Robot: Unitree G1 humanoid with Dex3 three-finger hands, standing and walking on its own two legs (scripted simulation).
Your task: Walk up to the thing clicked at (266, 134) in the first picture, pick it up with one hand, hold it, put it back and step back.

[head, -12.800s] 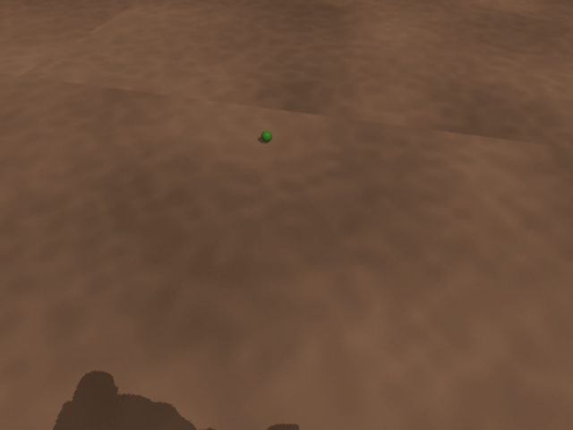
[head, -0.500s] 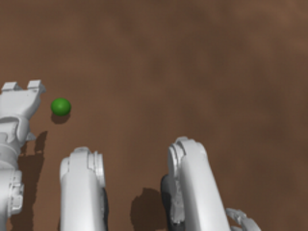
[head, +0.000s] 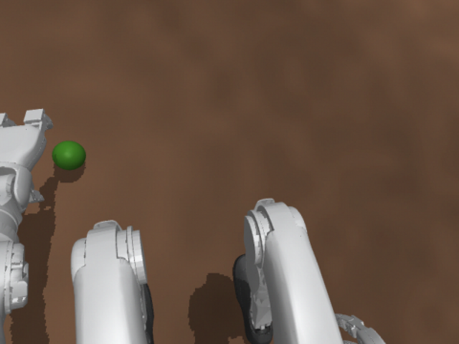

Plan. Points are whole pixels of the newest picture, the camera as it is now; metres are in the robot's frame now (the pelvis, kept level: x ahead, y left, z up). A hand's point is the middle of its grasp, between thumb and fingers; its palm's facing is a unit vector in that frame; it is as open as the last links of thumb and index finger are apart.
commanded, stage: rise first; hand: left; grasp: from above
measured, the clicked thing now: (69, 155) +0.49 +0.28 -0.30
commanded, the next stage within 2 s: approach in 0.18 s
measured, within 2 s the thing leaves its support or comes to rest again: neither
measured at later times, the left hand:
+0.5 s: hand (39, 157) +0.45 +0.29 -0.19, palm faces -0.45 -0.07 -0.89, open 14.1 cm
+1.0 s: hand (46, 154) +0.46 +0.28 -0.19, palm faces -0.54 -0.09 -0.84, open 14.0 cm
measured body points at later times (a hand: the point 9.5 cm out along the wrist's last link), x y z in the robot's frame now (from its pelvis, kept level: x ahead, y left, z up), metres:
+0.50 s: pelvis +0.00 +0.00 -0.01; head +0.24 +0.07 +0.36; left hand +0.47 +0.29 -0.14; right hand +0.06 -0.28 -0.12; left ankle +0.07 +0.13 -0.30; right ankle +0.10 -0.13 -0.30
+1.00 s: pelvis +0.00 +0.00 -0.01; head +0.25 +0.05 +0.36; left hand +0.48 +0.28 -0.14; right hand +0.01 -0.26 -0.11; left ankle +0.07 +0.13 -0.30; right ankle +0.10 -0.13 -0.30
